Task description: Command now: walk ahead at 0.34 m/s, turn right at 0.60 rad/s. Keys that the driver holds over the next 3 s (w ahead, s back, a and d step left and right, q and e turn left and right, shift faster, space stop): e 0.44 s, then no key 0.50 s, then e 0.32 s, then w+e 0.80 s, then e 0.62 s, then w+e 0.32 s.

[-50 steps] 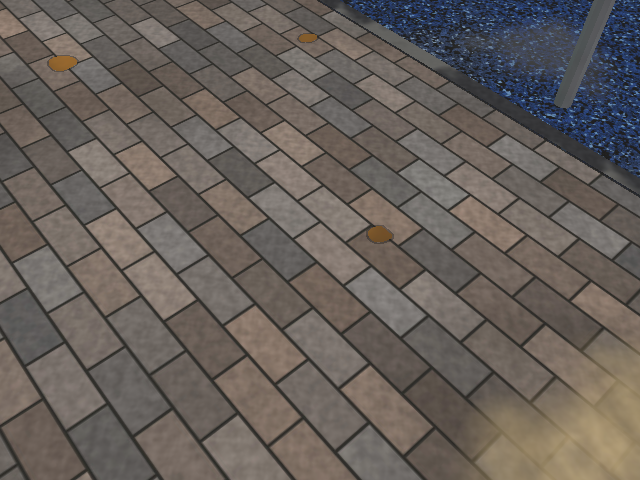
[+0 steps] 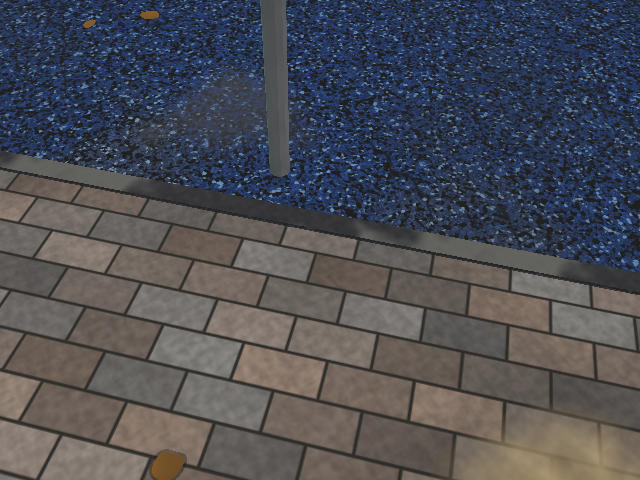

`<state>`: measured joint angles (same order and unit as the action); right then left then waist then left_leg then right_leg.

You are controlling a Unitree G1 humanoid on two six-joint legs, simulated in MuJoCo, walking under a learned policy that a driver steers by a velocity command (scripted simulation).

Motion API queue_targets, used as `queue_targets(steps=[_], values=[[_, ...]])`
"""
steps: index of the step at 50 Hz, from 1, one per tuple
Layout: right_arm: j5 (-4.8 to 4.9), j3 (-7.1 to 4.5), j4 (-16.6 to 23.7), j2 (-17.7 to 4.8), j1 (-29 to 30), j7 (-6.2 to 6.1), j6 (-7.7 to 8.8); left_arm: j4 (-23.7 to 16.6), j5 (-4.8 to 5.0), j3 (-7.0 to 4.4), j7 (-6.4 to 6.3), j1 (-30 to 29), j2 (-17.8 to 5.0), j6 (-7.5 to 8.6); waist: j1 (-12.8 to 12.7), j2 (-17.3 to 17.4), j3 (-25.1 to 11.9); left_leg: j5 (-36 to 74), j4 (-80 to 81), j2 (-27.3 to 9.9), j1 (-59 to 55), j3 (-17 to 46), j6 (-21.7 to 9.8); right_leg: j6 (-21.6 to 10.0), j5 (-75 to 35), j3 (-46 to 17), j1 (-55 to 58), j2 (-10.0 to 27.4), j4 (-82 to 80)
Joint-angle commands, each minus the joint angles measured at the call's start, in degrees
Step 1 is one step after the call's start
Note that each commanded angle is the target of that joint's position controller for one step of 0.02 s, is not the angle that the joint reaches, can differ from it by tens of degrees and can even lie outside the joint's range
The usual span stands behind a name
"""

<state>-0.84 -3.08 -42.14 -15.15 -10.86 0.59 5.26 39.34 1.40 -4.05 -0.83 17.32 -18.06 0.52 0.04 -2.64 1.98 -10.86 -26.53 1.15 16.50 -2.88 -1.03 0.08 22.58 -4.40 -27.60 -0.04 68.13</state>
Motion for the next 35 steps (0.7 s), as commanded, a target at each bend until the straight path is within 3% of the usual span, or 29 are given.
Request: queue_targets(steps=[1,4,8,12,14,15,16,17,18,19,20,21,23,27,32,34,35], values=[[0.13,-1.82,2.1,-7.1,1.1,-0.41,0.72,-5.6,-0.27,-1.42,-0.13,-1.0,-3.4,-0.24,-0.2,9.7,-1.1,28.4,11.9,-15.9,-7.9,10.9,-9.9,1.7,-1.3,-0.6,-9.3,4.3,-3.7],[0.61,-2.84,1.0,-10.0,1.9,-1.07,-0.19,-6.7,-0.68,-0.71,0.30,-2.9,-1.7,-0.76,-0.1,8.9,-3.6,35.1,12.2,-16.4,-9.7,4.8,-10.6,2.4,-9.3,1.3,-8.0,4.7,-12.9],[1.46,-2.90,-0.1,-10.8,2.5,-1.80,-1.76,-7.8,-0.68,-0.72,2.06,-7.8,-1.6,-0.73,1.4,8.5,-4.4,31.5,11.3,-14.8,-10.1,-2.4,-8.4,1.1,-20.3,4.3,-1.3,3.4,-25.8],[3.20,-3.72,-0.7,-13.1,2.3,-1.59,-2.62,-9.7,-0.86,-2.11,3.32,-9.4,-4.3,-1.35,0.7,8.6,-4.2,32.0,4.5,-16.7,-13.6,-3.1,-6.8,-2.0,-14.9,6.0,2.2,1.8,-33.2],[3.66,-3.52,-0.7,-12.0,2.5,-1.64,-2.95,-7.9,-1.14,-3.75,2.90,-2.2,-6.9,-1.31,-3.2,6.0,-7.4,33.8,-8.8,-13.6,-11.4,-5.9,-3.9,-5.1,-19.9,7.9,13.4,-1.8,-41.3],[1.91,-2.84,-0.5,-10.2,-0.7,-1.36,-2.82,-7.4,-1.11,-5.31,1.63,2.6,-11.7,-1.33,-4.7,-2.2,-10.9,19.4,-22.6,-9.5,-1.7,-7.3,0.2,-8.9,-41.3,-1.3,25.9,3.7,-43.1],[-1.97,-0.91,1.5,-5.1,-3.8,-0.74,-2.75,-9.1,-1.62,-5.45,0.37,1.3,-16.9,-1.42,0.0,-16.5,-15.0,-29.5,-42.9,-0.5,17.5,-5.8,4.7,-19.7,-66.5,-22.6,39.0,18.5,-38.6],[-0.41,-1.05,1.2,-8.4,-3.7,-0.19,-2.67,-10.6,-2.20,-4.37,1.07,0.8,-13.6,-0.72,-2.9,-10.3,-25.2,-29.8,-50.3,0.3,19.9,6.8,4.5,-25.4,-50.6,-31.4,39.4,22.3,-43.6],[1.53,-1.77,1.7,-10.9,0.9,-0.20,-3.04,-10.8,-1.81,-3.72,1.55,-2.3,-11.1,-0.16,-3.3,-4.3,-19.2,-24.6,-50.2,-1.7,22.2,7.8,3.9,-22.2,-42.6,-25.8,34.5,19.1,-45.4],[1.32,-1.71,2.0,-10.3,2.5,-0.69,-3.45,-10.2,-0.71,-3.26,1.40,-4.7,-9.3,-0.01,-1.9,-1.3,-13.9,-20.2,-46.4,-3.3,22.7,7.6,3.7,-18.3,-35.7,-21.0,29.0,15.5,-46.2],[0.61,-1.75,1.7,-10.0,3.2,-1.39,-4.00,-10.2,-0.32,-2.82,1.11,-6.6,-8.2,-0.31,-1.0,0.3,-11.2,-17.5,-42.4,-4.4,21.4,7.7,3.9,-16.1,-31.2,-18.9,24.0,13.4,-47.2],[0.38,-1.86,1.9,-10.2,3.2,-1.69,-4.52,-10.5,-0.65,-2.73,0.74,-8.5,-8.4,-0.71,0.6,-0.9,-9.5,-15.4,-39.0,-4.3,17.8,7.5,4.2,-15.1,-29.5,-17.1,18.4,11.6,-48.3],[0.44,-1.56,1.2,-8.9,1.2,-1.70,-5.00,-10.8,-1.91,-2.77,0.17,-10.1,-8.5,-1.05,1.8,-2.9,-9.9,-13.3,-34.3,-2.7,13.1,6.0,5.0,-14.9,-31.3,-14.9,14.2,9.9,-48.9],[0.57,-0.62,0.9,-6.7,1.4,-1.82,-5.55,-9.5,-1.83,-2.58,-0.65,-9.7,-8.1,-1.33,0.6,-3.8,-11.5,-9.8,-24.7,-2.7,7.5,5.6,5.8,-14.3,-27.0,-13.2,11.7,8.9,-48.2],[0.75,-0.60,2.1,-6.6,2.9,-1.08,-5.45,-7.8,-2.08,-1.51,-0.05,-9.6,-6.6,-1.99,-0.7,-5.5,-8.7,-8.2,-14.3,-2.4,2.8,4.7,4.1,-12.6,-13.5,-16.6,9.9,9.0,-47.4],[0.20,-0.41,1.4,-5.3,0.4,-0.39,-4.91,-6.9,-1.71,-0.58,0.03,-9.6,-4.6,-2.16,1.3,-4.8,-7.7,-1.0,-1.9,-1.9,-4.6,3.3,2.0,-9.4,-9.6,-15.6,7.3,6.8,-45.3],[-0.95,-0.54,1.7,-6.9,0.0,-0.28,-4.67,-5.8,-1.97,-0.03,0.01,-6.9,-2.9,-1.94,0.7,-1.5,-7.0,2.7,2.4,-6.0,-7.7,7.2,0.1,-6.1,-5.9,-13.5,5.1,3.9,-42.3]])
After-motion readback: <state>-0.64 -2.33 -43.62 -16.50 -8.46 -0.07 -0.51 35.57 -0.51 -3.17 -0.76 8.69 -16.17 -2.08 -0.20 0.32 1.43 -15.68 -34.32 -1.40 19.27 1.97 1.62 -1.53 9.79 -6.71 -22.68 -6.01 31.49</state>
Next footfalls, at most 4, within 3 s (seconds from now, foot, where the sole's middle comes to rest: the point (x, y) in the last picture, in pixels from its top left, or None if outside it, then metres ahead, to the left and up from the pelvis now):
0.30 right None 0.23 -0.15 -0.77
0.70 left None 0.27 0.09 -0.77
1.56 left None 0.36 0.03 -0.77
2.04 right None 0.38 -0.40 -0.77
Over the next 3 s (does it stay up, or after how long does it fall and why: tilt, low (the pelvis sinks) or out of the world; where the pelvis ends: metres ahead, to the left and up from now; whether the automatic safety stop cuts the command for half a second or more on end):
stays up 0.45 -0.45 0.00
